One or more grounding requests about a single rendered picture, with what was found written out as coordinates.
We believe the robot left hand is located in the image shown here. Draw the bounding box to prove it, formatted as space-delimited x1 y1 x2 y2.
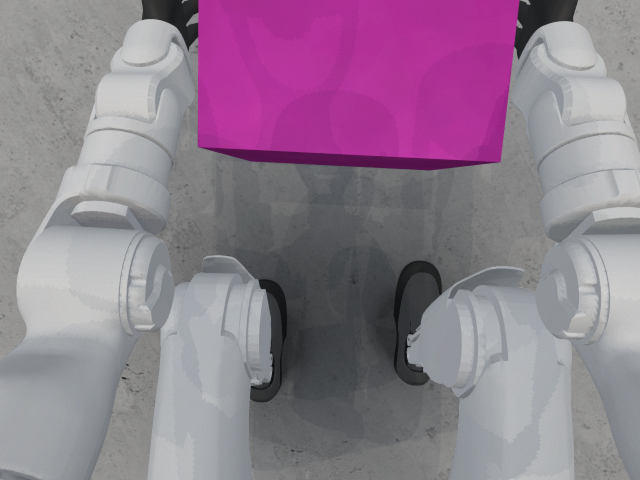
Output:
142 0 198 52

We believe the carton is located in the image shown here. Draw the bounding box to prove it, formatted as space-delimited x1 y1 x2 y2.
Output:
198 0 520 170

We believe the left robot forearm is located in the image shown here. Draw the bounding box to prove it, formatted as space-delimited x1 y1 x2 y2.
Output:
16 19 195 320

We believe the robot right hand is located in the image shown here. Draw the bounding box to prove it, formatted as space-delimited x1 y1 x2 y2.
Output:
514 0 578 60

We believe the robot right upper arm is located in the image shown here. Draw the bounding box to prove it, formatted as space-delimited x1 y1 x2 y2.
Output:
535 234 640 480

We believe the left robot foot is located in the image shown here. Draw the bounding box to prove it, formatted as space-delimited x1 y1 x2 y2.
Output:
250 279 287 402

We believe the robot left upper arm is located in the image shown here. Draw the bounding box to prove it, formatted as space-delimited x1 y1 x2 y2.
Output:
0 225 175 480

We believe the left robot shin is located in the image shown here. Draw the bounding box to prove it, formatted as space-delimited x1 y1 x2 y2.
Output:
160 255 272 386

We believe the right robot forearm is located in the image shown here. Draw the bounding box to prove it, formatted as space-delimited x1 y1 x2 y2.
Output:
511 21 640 243

